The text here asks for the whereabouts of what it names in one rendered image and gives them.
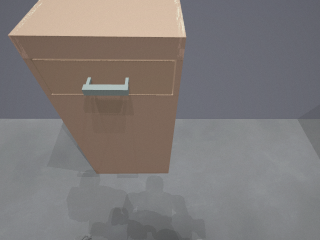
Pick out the handle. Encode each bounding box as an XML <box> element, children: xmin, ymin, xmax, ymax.
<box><xmin>82</xmin><ymin>77</ymin><xmax>129</xmax><ymax>96</ymax></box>

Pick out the cabinet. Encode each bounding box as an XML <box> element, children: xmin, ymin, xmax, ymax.
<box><xmin>8</xmin><ymin>0</ymin><xmax>187</xmax><ymax>174</ymax></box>

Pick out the drawer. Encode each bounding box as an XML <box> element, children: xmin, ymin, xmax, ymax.
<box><xmin>32</xmin><ymin>58</ymin><xmax>175</xmax><ymax>94</ymax></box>

